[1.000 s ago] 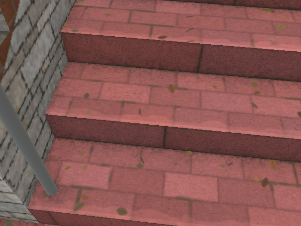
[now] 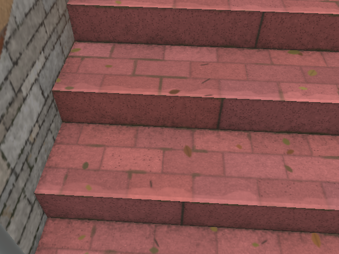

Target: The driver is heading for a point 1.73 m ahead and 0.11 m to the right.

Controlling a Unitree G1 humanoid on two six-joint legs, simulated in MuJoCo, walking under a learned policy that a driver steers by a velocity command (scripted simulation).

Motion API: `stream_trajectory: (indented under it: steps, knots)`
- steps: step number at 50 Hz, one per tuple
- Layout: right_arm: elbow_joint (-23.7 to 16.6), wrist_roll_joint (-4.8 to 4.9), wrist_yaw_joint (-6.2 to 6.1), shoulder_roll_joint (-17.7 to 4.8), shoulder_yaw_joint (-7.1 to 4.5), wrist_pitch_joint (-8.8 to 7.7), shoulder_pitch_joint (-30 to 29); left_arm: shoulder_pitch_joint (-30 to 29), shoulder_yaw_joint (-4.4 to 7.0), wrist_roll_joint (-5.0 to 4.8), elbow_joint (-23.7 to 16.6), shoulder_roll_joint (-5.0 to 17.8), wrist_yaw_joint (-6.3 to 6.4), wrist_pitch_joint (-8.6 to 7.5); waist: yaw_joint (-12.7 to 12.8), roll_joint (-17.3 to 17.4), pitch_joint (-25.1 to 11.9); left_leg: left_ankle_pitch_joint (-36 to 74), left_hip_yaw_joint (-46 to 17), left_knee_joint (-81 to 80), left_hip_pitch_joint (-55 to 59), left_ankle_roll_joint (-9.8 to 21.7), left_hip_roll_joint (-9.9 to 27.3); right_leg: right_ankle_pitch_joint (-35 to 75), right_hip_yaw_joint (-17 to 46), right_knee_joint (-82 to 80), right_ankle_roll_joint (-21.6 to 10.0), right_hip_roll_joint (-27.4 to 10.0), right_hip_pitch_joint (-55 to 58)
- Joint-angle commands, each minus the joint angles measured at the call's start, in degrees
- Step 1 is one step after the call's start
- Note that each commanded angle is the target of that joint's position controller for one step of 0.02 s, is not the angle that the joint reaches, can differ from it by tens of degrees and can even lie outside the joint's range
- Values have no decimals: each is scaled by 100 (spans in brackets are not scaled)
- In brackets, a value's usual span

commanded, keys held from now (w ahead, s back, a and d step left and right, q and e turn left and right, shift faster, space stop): no key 1.00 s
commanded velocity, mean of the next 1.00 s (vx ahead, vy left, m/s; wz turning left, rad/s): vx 0.00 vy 0.00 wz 0.00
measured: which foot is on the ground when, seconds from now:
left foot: down 0.00-1.00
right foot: down 0.00-1.00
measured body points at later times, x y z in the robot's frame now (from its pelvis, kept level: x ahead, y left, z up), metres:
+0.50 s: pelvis +0.00 +0.02 +0.00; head +0.00 +0.03 +0.45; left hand -0.01 +0.25 -0.17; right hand -0.03 -0.18 -0.16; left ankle -0.03 +0.10 -0.74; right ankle +0.04 -0.11 -0.74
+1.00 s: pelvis +0.01 +0.04 +0.00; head +0.01 +0.05 +0.45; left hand -0.03 +0.25 -0.17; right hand -0.03 -0.16 -0.16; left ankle -0.03 +0.10 -0.74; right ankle +0.04 -0.11 -0.74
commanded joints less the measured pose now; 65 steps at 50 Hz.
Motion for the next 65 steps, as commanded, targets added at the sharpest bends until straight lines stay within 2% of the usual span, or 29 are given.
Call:
stream_trajectory:
  steps: [1, 23, 25, 27, 28, 32, 33, 47, 50, 65]
  knots:
    - [-35, 3, -48, -399, -45, -30, 492, 227, 62, -1, -50, 437, 17, 3, 3, 109, 351, 544, -545, -623, -764, 52, 725, 276, 634, -295, -60, -647, 366]
    - [-99, 13, -47, -286, -54, -77, 815, 351, 5, -3, 181, 353, 33, 53, 9, 136, 381, 827, -595, -764, -753, 139, 717, 245, 549, -227, 64, -695, 299]
    - [-119, 6, -41, -296, -60, -56, 879, 440, -1, -33, 222, 342, 19, 62, 1, 119, 418, 888, -584, -745, -707, 164, 683, 238, 514, -217, 95, -700, 237]
    - [-137, 7, -39, -281, -60, -53, 907, 440, -5, -27, 221, 338, 20, 65, -5, 115, 415, 924, -592, -748, -699, 169, 686, 229, 504, -206, 109, -701, 224]
    - [-152, 7, -30, -356, -89, -66, 934, 443, -3, -20, 225, 321, 27, 65, -3, 120, 445, 956, -593, -754, -726, 177, 674, 228, 508, -188, 105, -711, 219]
    - [-197, 9, -23, -314, -101, -77, 969, 486, -2, -20, 235, 316, 34, 65, -1, 109, 411, 1043, -605, -764, -693, 183, 678, 215, 483, -149, 120, -714, 212]
    - [-199, 40, -26, -264, -89, -65, 997, 551, -17, 21, 254, 260, 17, 60, 29, 146, 421, 979, -626, -765, -697, 201, 687, 180, 498, -164, 85, -735, 216]
    - [-294, 43, -1, -306, -116, -67, 1146, 690, -18, 3, 251, 202, 12, 59, 9, 93, 455, 1285, -638, -698, -598, 220, 658, 198, 427, -43, 146, -737, 106]
    - [-341, 65, 72, -315, -126, -86, 1129, 763, -45, 21, 278, 155, 23, 53, 21, 79, 464, 1256, -643, -672, -653, 191, 643, 214, 417, 9, 142, -727, 135]
    - [-406, 67, 68, -322, -142, -87, 1138, 834, -46, 12, 257, 128, 31, 46, 10, 85, 471, 1526, -621, -618, -579, 173, 637, 257, 386, 73, 165, -730, 116]
Velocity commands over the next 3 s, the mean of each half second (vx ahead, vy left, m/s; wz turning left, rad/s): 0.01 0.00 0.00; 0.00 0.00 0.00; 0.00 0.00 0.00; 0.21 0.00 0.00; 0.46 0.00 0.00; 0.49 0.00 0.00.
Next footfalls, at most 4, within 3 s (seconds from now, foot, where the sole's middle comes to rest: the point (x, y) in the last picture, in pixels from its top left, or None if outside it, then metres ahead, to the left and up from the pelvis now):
2.34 left None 0.41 0.13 -0.62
2.88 right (176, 165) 0.73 0.01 -0.45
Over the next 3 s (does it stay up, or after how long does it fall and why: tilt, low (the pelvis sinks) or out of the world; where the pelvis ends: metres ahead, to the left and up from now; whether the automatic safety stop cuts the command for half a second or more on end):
stays up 0.63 0.05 0.24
